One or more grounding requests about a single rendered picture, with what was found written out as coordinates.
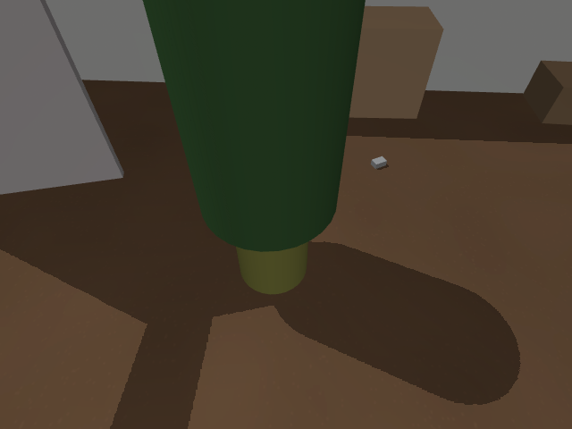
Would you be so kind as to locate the potted plant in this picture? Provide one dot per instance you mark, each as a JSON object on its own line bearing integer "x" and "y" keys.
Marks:
{"x": 261, "y": 93}

